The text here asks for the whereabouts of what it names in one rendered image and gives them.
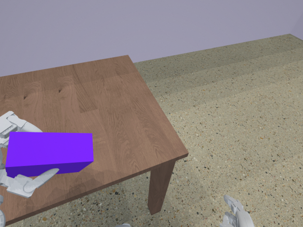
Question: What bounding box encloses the robot right hand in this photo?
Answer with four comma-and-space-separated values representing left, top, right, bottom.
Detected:
220, 195, 255, 227

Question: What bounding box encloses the sponge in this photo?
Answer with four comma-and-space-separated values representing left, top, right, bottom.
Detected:
5, 131, 94, 178

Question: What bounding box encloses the table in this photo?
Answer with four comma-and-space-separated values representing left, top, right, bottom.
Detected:
0, 55, 189, 226

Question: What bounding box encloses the robot left hand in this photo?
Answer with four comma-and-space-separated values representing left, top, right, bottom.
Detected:
0, 111, 59, 198

